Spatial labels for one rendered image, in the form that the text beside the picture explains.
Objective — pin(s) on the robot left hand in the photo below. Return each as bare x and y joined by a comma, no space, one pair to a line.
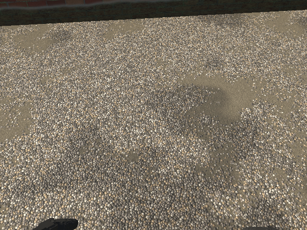
58,224

